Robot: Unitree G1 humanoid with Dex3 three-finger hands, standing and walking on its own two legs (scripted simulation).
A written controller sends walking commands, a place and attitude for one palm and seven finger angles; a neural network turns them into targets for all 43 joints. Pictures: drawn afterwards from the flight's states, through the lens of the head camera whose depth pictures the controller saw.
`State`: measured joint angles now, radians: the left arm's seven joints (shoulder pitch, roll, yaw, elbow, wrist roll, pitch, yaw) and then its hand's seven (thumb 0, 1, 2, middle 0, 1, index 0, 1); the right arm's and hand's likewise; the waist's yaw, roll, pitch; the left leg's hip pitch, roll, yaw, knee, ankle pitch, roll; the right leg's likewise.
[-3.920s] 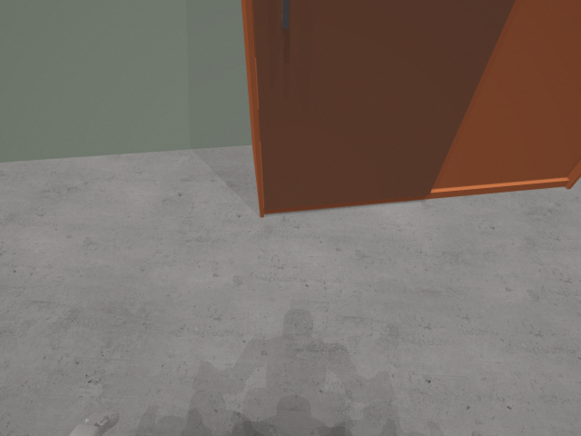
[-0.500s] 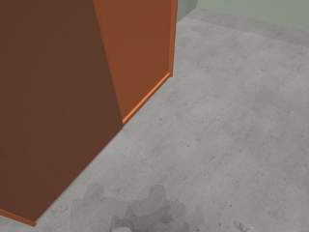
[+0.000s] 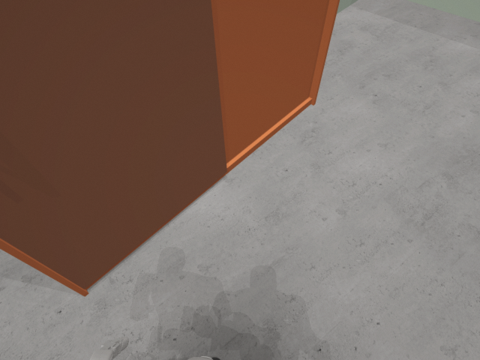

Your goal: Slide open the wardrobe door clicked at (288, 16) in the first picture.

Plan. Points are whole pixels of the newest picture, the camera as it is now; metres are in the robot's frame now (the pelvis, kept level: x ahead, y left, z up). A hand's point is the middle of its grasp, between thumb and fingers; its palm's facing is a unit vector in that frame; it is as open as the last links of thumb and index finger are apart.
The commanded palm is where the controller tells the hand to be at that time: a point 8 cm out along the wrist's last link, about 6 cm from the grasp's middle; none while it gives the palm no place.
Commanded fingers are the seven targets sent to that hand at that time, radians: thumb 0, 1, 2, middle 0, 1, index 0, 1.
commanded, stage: turn to face it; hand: left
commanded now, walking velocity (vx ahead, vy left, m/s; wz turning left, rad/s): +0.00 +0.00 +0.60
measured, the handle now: out of the picture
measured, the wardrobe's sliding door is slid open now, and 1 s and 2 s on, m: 0.00 0.00 0.00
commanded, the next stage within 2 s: take the last steps up to it in 1.14 s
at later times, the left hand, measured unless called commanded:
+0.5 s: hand out of the picture -0.07 +0.24 -0.19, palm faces +0.35 -0.91 -0.23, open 7.4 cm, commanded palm none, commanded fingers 0.00 0.90 0.90 -0.20 -0.30 -0.20 -0.30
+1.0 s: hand out of the picture -0.03 +0.24 -0.14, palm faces +0.53 -0.81 -0.27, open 7.4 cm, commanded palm none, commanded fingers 0.00 0.90 0.90 -0.20 -0.30 -0.20 -0.30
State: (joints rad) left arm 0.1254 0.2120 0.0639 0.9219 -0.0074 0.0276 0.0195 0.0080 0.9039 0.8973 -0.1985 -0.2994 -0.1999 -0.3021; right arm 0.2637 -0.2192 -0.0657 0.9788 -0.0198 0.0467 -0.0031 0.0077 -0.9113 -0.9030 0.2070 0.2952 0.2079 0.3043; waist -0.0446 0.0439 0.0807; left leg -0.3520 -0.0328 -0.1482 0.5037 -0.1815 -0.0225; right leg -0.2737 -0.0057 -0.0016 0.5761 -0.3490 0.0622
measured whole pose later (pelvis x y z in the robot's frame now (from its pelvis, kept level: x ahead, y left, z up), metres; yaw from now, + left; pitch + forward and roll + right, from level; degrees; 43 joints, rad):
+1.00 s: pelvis -0.04 +0.00 +0.00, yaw +33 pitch +0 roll +0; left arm 0.11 0.21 0.04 0.85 0.01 0.02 0.02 0.01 0.90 0.90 -0.20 -0.30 -0.20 -0.30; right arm 0.24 -0.23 -0.07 0.94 -0.01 0.05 0.01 0.01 -0.90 -0.90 0.21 0.30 0.21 0.30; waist -0.04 0.04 0.06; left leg -0.36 -0.08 -0.14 0.61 -0.29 0.00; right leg -0.26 -0.01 -0.01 0.54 -0.29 0.04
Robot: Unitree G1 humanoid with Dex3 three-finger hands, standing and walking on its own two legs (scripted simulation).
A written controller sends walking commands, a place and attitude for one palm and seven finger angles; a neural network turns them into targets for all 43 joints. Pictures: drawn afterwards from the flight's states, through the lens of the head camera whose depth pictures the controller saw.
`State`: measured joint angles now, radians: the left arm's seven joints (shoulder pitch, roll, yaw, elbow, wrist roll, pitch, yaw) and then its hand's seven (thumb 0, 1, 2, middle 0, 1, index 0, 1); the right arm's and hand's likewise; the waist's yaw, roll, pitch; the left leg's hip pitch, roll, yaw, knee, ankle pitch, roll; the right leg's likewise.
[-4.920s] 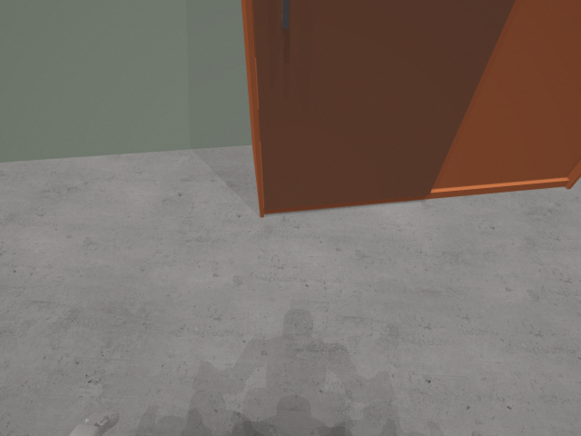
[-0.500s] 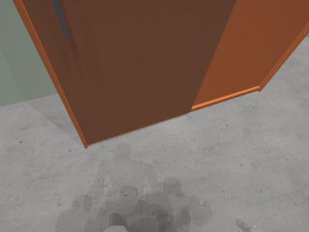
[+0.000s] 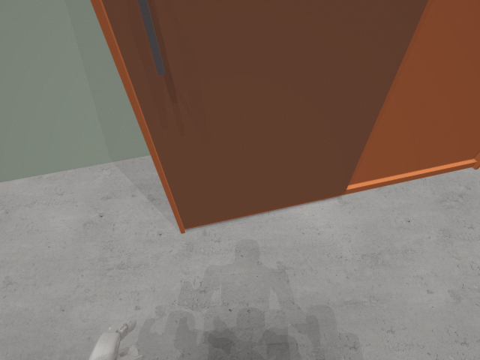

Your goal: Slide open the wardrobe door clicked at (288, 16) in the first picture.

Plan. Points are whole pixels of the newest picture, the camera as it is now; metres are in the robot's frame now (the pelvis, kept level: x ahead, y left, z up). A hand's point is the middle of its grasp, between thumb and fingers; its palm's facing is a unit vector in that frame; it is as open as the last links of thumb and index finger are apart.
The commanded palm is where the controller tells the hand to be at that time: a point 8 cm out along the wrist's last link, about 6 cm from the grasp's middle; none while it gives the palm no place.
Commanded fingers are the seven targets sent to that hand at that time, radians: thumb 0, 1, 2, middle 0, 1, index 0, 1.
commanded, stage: turn to face it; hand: left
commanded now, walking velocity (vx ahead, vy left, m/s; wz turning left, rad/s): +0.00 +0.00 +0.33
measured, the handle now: out of the picture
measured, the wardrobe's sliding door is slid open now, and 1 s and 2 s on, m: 0.00 0.00 0.00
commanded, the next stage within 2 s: take the last steps up to it in 0.14 s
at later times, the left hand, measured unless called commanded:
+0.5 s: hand out of the picture -0.07 +0.23 -0.18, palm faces +0.21 -0.96 -0.18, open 7.4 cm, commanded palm none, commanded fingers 0.00 0.90 0.90 -0.20 -0.30 -0.20 -0.30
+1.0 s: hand (164, 302) +0.26 +0.18 -0.17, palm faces +0.09 -0.98 -0.19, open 7.4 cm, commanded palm none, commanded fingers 0.00 0.90 0.90 -0.20 -0.30 -0.20 -0.30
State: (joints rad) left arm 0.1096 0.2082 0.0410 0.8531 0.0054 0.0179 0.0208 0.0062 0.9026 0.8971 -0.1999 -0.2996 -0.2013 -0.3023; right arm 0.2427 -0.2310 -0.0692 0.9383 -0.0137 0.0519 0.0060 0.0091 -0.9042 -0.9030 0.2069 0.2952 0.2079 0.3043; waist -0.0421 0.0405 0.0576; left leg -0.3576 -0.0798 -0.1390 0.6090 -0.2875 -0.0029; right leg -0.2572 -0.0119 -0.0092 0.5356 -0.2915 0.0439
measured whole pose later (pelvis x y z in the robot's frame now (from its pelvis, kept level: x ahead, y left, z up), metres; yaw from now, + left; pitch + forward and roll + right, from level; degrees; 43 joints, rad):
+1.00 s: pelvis +0.16 -0.02 -0.01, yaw +7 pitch -2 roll +0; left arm 0.10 0.19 0.05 1.01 0.01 -0.06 -0.02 0.00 0.91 0.90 -0.20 -0.30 -0.20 -0.30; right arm 0.46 -0.14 -0.04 1.17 -0.01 -0.01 -0.02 0.01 -0.91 -0.90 0.21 0.29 0.21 0.30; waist -0.06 0.02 0.11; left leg -0.17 0.11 0.02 1.03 -0.53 -0.01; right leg -0.41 -0.03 -0.14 0.66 -0.20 -0.06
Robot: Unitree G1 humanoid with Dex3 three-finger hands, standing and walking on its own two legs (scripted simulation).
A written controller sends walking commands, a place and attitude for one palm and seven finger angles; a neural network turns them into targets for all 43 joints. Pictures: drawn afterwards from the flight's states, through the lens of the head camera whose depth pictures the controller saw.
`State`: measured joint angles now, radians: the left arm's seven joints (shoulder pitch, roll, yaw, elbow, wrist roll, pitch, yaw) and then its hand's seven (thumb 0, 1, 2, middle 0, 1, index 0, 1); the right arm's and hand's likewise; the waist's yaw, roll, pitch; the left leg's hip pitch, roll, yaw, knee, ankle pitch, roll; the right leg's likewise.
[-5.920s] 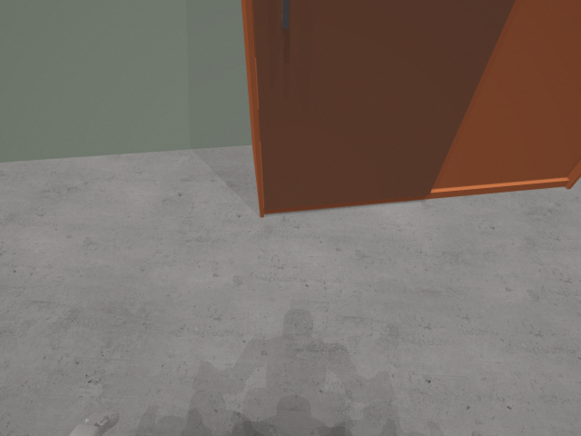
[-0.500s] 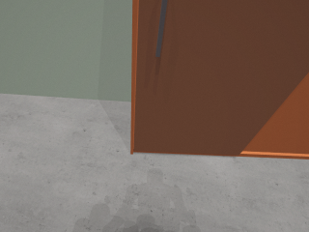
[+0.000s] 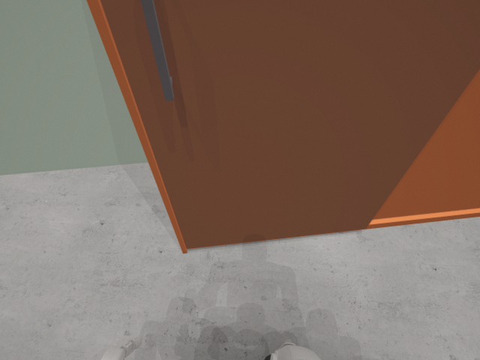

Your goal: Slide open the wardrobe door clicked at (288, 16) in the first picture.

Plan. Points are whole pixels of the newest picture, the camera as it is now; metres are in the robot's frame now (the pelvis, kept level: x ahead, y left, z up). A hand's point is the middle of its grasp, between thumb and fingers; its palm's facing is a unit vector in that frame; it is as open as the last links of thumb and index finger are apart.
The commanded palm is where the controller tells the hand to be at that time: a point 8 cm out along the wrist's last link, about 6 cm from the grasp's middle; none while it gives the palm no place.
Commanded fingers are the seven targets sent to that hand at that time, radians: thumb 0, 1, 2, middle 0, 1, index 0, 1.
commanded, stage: take the last steps up to it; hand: left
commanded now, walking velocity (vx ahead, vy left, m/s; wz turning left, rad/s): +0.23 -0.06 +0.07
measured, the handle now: (152, 12) +0.60 +0.15 +0.26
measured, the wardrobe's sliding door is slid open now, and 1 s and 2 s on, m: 0.00 0.00 0.00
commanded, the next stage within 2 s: come to a stop and stand still in 0.20 s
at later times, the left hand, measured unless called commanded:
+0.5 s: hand out of the picture +0.09 +0.13 -0.17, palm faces +0.11 -0.99 -0.12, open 7.4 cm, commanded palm none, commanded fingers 0.00 0.90 0.90 -0.20 -0.30 -0.20 -0.30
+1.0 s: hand out of the picture +0.09 +0.11 -0.13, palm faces +0.09 -0.96 -0.26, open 7.3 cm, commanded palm none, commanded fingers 0.00 0.90 0.90 -0.20 -0.30 -0.20 -0.30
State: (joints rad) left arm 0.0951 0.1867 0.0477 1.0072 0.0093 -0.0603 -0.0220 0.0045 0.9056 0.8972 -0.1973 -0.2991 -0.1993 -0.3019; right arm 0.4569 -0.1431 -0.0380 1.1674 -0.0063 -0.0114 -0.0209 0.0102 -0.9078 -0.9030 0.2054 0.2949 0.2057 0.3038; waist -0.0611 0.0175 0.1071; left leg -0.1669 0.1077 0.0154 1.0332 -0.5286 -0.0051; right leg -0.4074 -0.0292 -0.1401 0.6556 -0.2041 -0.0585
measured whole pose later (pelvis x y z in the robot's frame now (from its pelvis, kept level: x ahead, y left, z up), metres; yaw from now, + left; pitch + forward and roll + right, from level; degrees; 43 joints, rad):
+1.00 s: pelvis +0.08 -0.07 +0.03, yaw +1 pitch -1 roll +3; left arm 0.29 0.13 0.02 1.05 0.02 -0.01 0.03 0.01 0.92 0.90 -0.20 -0.30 -0.20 -0.30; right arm 0.28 -0.22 -0.06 1.11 -0.02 0.05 -0.01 0.01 -0.91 -0.90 0.20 0.29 0.20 0.30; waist 0.02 0.03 0.00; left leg -0.35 0.03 0.01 0.88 -0.33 -0.04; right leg -0.17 0.00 -0.09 0.40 -0.21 -0.08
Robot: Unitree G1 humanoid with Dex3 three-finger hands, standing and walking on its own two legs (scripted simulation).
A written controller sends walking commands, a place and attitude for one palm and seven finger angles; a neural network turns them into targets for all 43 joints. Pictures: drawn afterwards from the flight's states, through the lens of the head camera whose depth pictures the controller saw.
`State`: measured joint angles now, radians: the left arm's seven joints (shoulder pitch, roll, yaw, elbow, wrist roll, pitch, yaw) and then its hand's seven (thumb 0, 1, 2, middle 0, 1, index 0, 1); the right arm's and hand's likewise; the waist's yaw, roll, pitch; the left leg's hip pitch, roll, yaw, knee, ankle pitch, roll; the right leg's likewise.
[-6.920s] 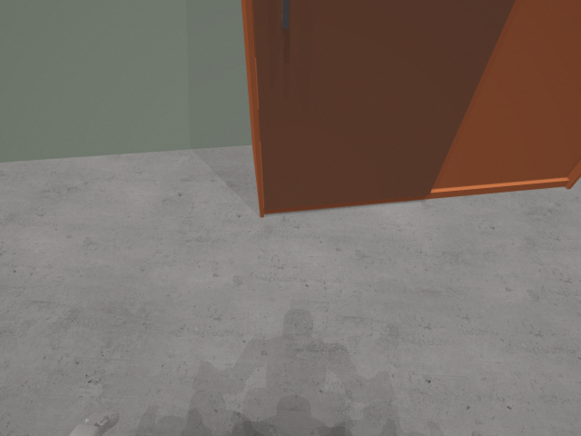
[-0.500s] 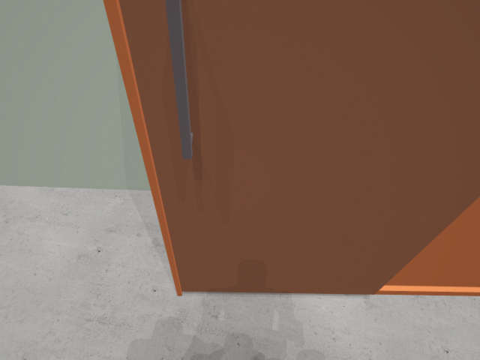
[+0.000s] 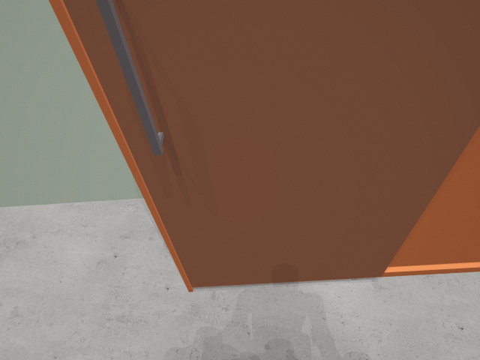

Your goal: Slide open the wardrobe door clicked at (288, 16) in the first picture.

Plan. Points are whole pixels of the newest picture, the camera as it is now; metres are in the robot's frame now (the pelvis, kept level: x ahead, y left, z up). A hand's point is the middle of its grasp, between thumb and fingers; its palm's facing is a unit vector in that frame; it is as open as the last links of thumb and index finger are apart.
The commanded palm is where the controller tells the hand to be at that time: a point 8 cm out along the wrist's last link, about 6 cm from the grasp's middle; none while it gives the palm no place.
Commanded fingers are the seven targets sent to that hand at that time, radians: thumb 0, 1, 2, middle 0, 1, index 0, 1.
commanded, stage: come to a stop and stand still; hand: left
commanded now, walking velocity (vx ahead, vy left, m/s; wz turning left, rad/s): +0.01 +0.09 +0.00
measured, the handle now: (137, 80) +0.52 +0.22 +0.23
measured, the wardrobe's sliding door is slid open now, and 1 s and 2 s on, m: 0.00 0.00 0.00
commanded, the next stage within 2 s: look again from close up in 0.96 s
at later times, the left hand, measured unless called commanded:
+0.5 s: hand out of the picture -0.05 +0.23 -0.19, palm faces +0.09 -0.99 -0.13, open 7.4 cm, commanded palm none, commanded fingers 0.00 0.90 0.90 -0.20 -0.30 -0.20 -0.30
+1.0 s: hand out of the picture -0.02 +0.26 -0.18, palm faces +0.02 -0.98 -0.18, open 7.4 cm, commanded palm none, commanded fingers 0.00 0.90 0.90 -0.20 -0.30 -0.20 -0.30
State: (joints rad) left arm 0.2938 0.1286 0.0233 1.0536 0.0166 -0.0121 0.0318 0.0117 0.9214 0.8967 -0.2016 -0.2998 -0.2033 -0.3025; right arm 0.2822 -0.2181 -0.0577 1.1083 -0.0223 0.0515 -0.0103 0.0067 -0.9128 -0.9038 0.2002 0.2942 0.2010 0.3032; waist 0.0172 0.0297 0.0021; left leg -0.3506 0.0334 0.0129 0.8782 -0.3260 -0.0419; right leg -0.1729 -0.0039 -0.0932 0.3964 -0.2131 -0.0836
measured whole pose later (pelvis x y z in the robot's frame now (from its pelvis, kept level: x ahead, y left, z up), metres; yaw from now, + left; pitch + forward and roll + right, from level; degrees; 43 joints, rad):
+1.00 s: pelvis -0.01 +0.09 +0.00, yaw -1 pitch -1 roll +0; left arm 0.28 0.15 0.00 1.16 0.01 0.00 0.03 0.00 0.90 0.90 -0.20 -0.30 -0.20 -0.30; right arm 0.31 -0.11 0.00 1.15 0.00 -0.02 -0.03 0.01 -0.91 -0.90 0.20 0.29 0.21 0.30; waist 0.01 -0.01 0.04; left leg -0.11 -0.01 0.07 0.38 -0.25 0.03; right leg -0.19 -0.08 -0.05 0.39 -0.18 0.05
